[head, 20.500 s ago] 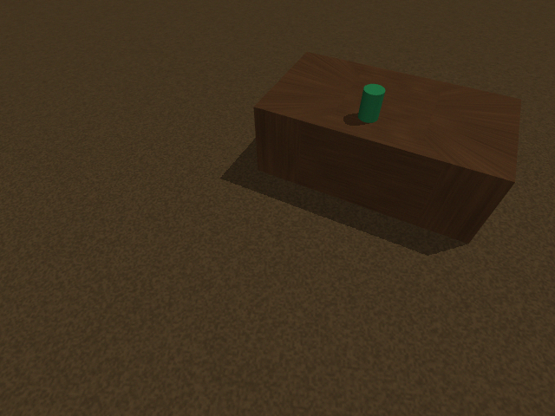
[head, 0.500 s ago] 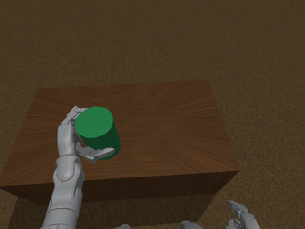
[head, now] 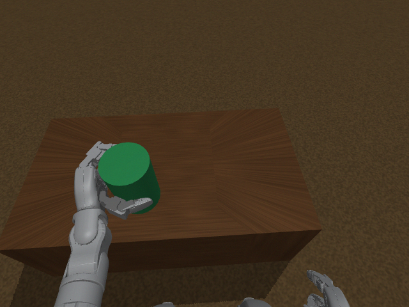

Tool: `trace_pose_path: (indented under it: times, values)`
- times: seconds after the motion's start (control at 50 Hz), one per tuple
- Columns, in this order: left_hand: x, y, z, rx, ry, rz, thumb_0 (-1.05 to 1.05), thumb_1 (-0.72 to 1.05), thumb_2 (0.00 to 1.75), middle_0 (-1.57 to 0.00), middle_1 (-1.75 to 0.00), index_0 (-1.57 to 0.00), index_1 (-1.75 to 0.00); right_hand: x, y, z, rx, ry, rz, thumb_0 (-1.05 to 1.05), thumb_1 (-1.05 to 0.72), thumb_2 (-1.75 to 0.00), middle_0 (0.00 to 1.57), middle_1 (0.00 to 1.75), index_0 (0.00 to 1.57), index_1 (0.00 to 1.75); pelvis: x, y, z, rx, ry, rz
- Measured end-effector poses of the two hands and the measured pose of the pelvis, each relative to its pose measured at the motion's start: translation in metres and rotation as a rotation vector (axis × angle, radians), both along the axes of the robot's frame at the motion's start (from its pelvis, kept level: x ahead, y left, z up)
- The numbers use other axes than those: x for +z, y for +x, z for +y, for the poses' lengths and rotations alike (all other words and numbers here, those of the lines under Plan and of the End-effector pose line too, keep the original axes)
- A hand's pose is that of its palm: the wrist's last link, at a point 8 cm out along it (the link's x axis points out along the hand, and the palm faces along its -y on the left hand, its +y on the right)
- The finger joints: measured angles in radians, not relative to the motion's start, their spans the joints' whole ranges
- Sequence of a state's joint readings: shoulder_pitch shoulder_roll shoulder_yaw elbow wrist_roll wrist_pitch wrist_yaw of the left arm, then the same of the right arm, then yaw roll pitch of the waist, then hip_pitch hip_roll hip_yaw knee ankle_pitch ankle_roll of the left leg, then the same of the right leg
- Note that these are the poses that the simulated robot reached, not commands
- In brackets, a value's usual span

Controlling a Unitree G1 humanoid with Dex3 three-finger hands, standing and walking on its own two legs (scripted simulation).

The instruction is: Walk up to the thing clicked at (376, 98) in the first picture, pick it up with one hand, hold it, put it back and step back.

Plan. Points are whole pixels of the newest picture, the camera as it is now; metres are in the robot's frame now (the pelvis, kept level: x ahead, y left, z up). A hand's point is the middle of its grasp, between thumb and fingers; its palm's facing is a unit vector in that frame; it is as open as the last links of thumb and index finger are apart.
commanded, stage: hold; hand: left
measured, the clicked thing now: (133, 180) +0.34 +0.14 +0.06
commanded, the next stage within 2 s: crouch in 0.18 s
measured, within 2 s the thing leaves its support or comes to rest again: neither
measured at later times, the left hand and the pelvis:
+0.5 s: hand (122, 181) +0.35 +0.17 +0.04, palm faces +0.17 -0.98 +0.00, open 11.8 cm; pelvis -0.01 +0.01 -0.01, yaw +0 degrees
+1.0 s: hand (132, 172) +0.46 +0.20 -0.09, palm faces +0.23 -0.97 -0.02, open 11.8 cm; pelvis -0.02 +0.01 -0.11, yaw -1 degrees
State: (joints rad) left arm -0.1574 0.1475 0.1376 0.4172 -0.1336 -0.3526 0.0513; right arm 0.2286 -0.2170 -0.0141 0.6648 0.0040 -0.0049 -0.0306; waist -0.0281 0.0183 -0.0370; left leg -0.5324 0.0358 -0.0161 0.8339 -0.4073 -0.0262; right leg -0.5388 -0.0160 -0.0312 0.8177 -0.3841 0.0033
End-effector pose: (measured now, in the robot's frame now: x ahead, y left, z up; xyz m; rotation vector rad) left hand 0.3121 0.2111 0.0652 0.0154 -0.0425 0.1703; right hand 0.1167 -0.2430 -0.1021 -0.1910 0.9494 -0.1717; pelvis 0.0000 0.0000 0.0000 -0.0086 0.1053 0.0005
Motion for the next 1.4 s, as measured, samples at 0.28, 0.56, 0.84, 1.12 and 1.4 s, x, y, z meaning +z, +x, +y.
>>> trace_pose_path:
  times: [0.28, 0.56, 0.84, 1.12, 1.4]
  values:
    - [-0.003, 0.001, 0.004, 0.000, -0.009, 0.011, -0.01, -0.61, 0.80, -0.66, -1.11, -0.68, -1.11, -0.001, -0.002, 0.006, -0.001, 0.007, 0.009, 0.01, -0.92, -0.90, 0.20, 0.30, 0.21, 0.30, 0.000, 0.002, 0.004, -0.002, -0.004, 0.004]
    - [-0.048, 0.019, 0.013, 0.016, -0.026, 0.066, -0.01, -0.61, 0.78, -0.68, -1.09, -0.70, -1.09, -0.016, -0.012, 0.002, 0.009, -0.017, 0.048, 0.01, -0.90, -0.90, 0.20, 0.30, 0.21, 0.30, -0.015, -0.009, 0.006, -0.001, -0.006, 0.079]
    - [-0.135, 0.089, 0.035, 0.046, 0.006, 0.008, -0.01, -0.61, 0.79, -0.68, -1.08, -0.70, -1.08, -0.101, -0.073, -0.013, 0.006, -0.067, 0.290, 0.01, -0.90, -0.89, 0.20, 0.30, 0.21, 0.29, -0.094, -0.024, 0.007, -0.006, -0.021, 0.316]
    - [-0.180, 0.118, 0.036, 0.077, -0.015, 0.061, -0.01, -0.61, 0.80, -0.69, -1.07, -0.71, -1.06, -0.143, -0.112, -0.005, -0.046, -0.009, 0.420, 0.01, -0.90, -0.90, 0.20, 0.30, 0.21, 0.29, -0.128, -0.028, 0.007, -0.019, -0.024, 0.402]
    - [-0.208, 0.131, 0.051, 0.057, 0.006, 0.036, -0.01, -0.61, 0.79, -0.69, -1.07, -0.71, -1.07, -0.168, -0.118, -0.017, -0.033, -0.079, 0.424, 0.00, -0.92, -0.90, 0.20, 0.30, 0.20, 0.29, -0.163, -0.044, 0.010, -0.023, -0.044, 0.447]
